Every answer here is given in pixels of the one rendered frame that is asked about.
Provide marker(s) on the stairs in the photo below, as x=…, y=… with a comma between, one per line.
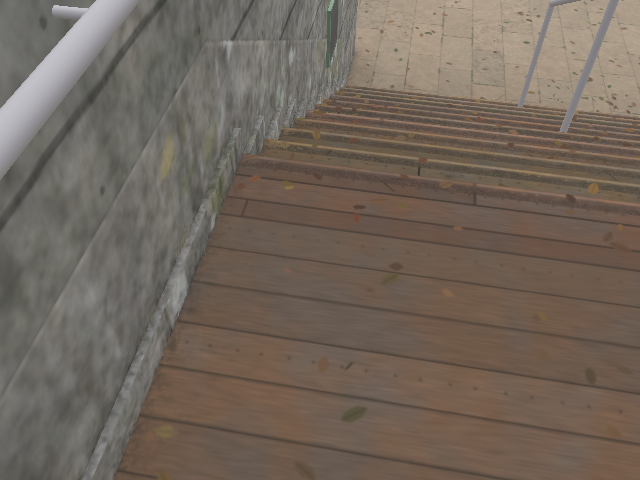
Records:
x=468, y=139

